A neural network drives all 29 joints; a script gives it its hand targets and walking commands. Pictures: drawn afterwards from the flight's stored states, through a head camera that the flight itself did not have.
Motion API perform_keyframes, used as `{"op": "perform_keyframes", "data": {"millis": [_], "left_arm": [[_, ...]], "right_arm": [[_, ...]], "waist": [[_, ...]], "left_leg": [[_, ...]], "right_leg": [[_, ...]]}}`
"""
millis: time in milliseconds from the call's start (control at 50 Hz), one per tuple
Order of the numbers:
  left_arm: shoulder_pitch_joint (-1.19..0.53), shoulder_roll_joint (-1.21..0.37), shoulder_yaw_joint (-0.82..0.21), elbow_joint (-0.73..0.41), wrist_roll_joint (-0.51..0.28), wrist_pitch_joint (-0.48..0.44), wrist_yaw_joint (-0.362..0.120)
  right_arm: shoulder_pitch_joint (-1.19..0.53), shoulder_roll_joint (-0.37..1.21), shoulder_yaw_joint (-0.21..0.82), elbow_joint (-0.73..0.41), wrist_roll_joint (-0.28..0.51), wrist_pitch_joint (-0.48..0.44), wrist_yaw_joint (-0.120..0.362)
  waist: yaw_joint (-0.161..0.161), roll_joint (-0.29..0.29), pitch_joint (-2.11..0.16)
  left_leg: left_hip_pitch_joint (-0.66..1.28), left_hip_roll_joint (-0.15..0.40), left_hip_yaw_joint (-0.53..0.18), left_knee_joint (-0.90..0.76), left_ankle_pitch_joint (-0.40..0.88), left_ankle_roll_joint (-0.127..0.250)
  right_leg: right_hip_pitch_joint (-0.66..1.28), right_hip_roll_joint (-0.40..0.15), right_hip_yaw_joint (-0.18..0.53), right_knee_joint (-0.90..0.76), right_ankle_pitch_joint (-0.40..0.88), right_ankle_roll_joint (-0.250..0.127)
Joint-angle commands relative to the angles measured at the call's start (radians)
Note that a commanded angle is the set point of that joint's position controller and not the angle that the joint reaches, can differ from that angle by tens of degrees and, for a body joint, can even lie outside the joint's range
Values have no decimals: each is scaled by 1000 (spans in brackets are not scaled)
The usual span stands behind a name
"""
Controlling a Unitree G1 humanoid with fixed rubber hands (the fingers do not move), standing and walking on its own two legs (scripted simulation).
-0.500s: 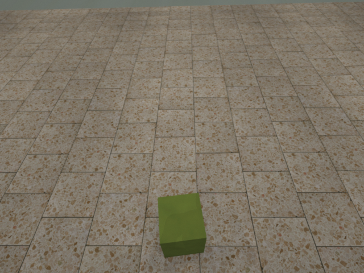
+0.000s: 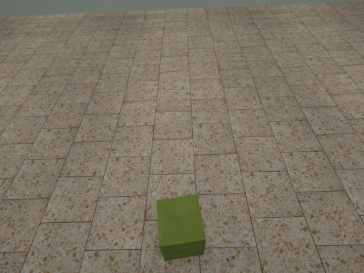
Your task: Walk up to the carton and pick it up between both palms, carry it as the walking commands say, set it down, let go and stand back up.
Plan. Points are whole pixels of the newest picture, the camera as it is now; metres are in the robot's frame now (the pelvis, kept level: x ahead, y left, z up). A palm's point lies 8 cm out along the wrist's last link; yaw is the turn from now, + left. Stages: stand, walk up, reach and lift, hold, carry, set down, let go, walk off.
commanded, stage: walk up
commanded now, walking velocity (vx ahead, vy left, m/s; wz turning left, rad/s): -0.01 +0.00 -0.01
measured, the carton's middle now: (180, 228) +0.43 +0.05 -0.65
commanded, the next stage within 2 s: none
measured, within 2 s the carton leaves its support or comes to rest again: neither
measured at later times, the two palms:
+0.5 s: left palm out of the picture +0.02 +0.25 -0.13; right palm out of the picture +0.00 -0.24 -0.14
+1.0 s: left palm out of the picture +0.03 +0.25 -0.13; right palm out of the picture +0.02 -0.26 -0.14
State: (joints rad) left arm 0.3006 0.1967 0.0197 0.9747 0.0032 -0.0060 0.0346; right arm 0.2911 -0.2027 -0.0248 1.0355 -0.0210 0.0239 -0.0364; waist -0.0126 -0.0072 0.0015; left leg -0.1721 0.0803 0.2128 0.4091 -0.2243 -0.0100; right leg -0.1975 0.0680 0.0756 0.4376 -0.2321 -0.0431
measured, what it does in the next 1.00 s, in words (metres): stands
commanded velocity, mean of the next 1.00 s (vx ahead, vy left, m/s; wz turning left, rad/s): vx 0.00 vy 0.00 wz -0.01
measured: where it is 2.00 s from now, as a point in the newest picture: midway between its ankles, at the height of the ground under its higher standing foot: outside the picture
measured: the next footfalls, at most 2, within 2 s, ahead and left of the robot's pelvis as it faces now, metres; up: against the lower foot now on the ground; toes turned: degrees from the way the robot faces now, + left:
none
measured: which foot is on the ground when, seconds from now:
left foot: down 0.00-1.00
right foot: down 0.00-1.00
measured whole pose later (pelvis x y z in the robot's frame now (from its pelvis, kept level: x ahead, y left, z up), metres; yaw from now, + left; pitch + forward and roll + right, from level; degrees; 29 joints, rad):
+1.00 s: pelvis +0.00 -0.01 +0.00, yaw +0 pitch +0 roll +1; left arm 0.30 0.22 0.02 0.97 0.00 0.00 0.04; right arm 0.27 -0.22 -0.03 1.00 -0.01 0.03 -0.03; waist -0.01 0.00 0.00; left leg -0.19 0.10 0.21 0.44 -0.23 -0.02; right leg -0.21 0.08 0.08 0.45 -0.24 -0.05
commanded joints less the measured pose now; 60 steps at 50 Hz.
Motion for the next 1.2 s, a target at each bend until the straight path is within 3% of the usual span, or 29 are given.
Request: {"op": "perform_keyframes", "data": {"millis": [0,40,100,120,160,180,200,220,380,400,460,480,500,520,540,560,580,620,680,700,740,840,880,920,940,980,1020,1080,1180], "left_arm": [[31,94,20,-20,-2,-7,3],[54,129,29,-21,-3,5,7],[54,85,8,-12,5,6,7],[75,73,1,-15,3,0,8],[67,107,30,-25,-1,-4,6],[20,121,32,-52,-1,-8,5],[31,129,36,-50,-1,-3,10],[14,119,31,-45,-1,-3,5],[30,128,21,-45,-1,3,8],[46,138,19,-45,6,2,10],[60,95,16,-52,2,7,-8],[-2,89,24,-62,5,17,-3],[42,84,20,-51,3,23,-4],[21,101,18,-48,10,10,-10],[31,99,29,-67,2,12,-5],[61,101,15,-46,15,-2,-7],[35,92,18,-44,4,-2,-5],[21,118,26,-56,2,-5,-4],[51,109,23,-43,0,-2,-9],[67,114,16,-34,4,-7,-3],[46,136,18,-40,6,-13,-6],[56,113,22,-38,-1,7,-1],[58,120,17,-36,7,-6,9],[45,139,25,-38,-2,-7,9],[50,147,25,-38,-2,-6,8],[41,142,25,-49,0,2,7],[51,139,17,-37,2,-1,7],[23,156,18,-45,0,-3,3],[34,133,19,-42,4,-10,3]], "right_arm": [[28,-77,-11,-21,1,-5,-3],[25,-90,-15,-37,5,5,-3],[42,-86,-15,-38,4,0,1],[47,-99,-18,-31,4,2,-1],[73,-94,-19,-27,10,2,0],[76,-115,-23,-26,-2,4,-8],[45,-107,-20,-39,4,6,-4],[59,-111,-17,-37,2,2,-6],[43,-94,-7,-45,0,-1,-1],[25,-94,-5,-53,-3,-1,1],[30,-72,-4,-56,-3,-4,7],[61,-40,4,-57,-4,-2,4],[32,-96,-11,-81,-9,-11,2],[44,-113,-15,-43,-5,-8,2],[53,-109,-12,-61,-4,-12,2],[-7,-117,-14,-65,-4,-9,4],[-1,-104,-5,-65,5,-11,0],[14,-97,-5,-59,1,-13,4],[40,-89,-4,-52,3,-16,2],[42,-90,-12,-41,-3,-7,4],[17,-98,-1,-44,-2,-9,4],[21,-101,-20,-79,6,-11,-4],[11,-104,-22,-61,7,-4,1],[14,-105,-23,-67,12,1,-2],[25,-108,-24,-68,5,2,-2],[44,-118,-24,-62,12,3,1],[10,-86,-15,-52,10,8,1],[37,-134,-24,-55,11,4,4],[10,-113,-14,-62,6,-8,1]], "waist": [[7,28,46],[9,-27,56],[0,12,66],[-1,86,61],[-1,-50,-6],[-12,9,-10],[3,-72,35],[-11,48,42],[4,-7,77],[0,-78,73],[11,56,78],[-12,10,94],[-8,6,88],[-3,31,77],[3,61,18],[13,12,-11],[4,76,40],[12,-34,44],[6,40,36],[7,18,-18],[2,9,24],[3,-85,-2],[1,55,1],[5,-41,18],[0,-26,-3],[-11,-61,-2],[8,50,68],[-7,-6,5],[13,-13,24]], "left_leg": [[78,97,-107,-77,38,36],[57,97,-117,-70,22,29],[82,107,-113,-75,9,39],[110,100,-105,-89,33,34],[109,104,-106,-46,9,44],[87,94,-111,-35,11,42],[61,94,-93,-28,0,37],[67,88,-101,-69,19,24],[25,88,-130,-65,-18,40],[34,78,-119,-54,-16,38],[68,83,-103,-84,-31,30],[40,80,-138,-108,-60,43],[50,158,-192,-154,-115,65],[53,142,-161,-147,-143,63],[35,149,-175,-154,-118,64],[70,130,-154,-109,-106,67],[55,126,-147,-121,-54,60],[59,101,-129,-86,-13,45],[78,103,-119,-77,-35,51],[94,82,-105,-48,-31,47],[84,66,-102,-44,-32,47],[108,127,-131,-49,12,60],[82,89,-94,-21,13,40],[53,82,-102,-24,34,37],[55,91,-104,-14,54,41],[73,77,-117,-8,-3,38],[68,78,-106,-43,17,42],[99,81,-108,-42,-15,44],[79,97,-111,-52,20,47]], "right_leg": [[-105,-131,69,-64,243,7],[-114,-125,59,-49,207,9],[-148,-126,76,-77,177,15],[-141,-121,89,-69,214,21],[-96,-124,68,-44,259,12],[-111,-131,112,-43,233,-5],[-108,-136,89,-63,250,-2],[-115,-130,85,-59,244,8],[-135,-143,121,-101,100,2],[-156,-137,138,-101,89,-5],[-196,-130,115,-112,43,5],[-170,-112,88,-95,3,5],[-222,-67,53,-62,-42,22],[-181,-98,35,-91,-60,17],[-129,-67,16,-51,-9,31],[-145,-92,55,-86,-37,15],[-133,-103,76,-84,90,18],[-131,-114,76,-73,169,12],[-143,-118,73,-86,156,13],[-145,-136,126,-109,26,4],[-154,-146,147,-120,90,-1],[-160,-111,76,-52,222,3],[-133,-137,112,-53,314,4],[-96,-142,111,-51,334,-7],[-75,-137,111,-39,349,-14],[-123,-156,149,-79,266,-14],[-138,-151,150,-74,279,-11],[-165,-154,158,-101,127,-7],[-143,-129,98,-72,208,-1]]}}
